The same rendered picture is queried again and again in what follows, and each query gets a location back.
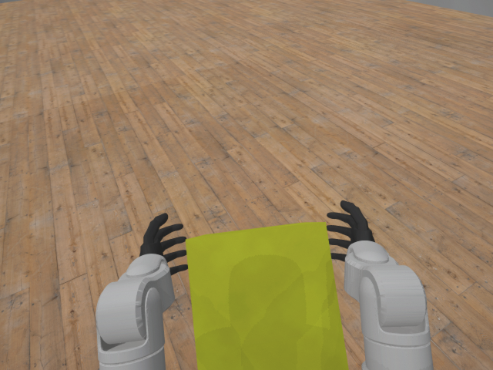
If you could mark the right robot hand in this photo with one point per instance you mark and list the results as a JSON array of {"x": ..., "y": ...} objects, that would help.
[{"x": 359, "y": 230}]

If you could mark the right robot forearm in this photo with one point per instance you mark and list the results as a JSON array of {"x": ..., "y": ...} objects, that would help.
[{"x": 393, "y": 306}]

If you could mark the left robot hand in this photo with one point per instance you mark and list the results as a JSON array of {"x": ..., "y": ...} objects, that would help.
[{"x": 153, "y": 236}]

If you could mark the left robot forearm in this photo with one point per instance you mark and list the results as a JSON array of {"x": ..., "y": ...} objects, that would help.
[{"x": 129, "y": 316}]

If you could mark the carton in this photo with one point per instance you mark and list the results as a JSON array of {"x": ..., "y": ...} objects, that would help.
[{"x": 265, "y": 299}]

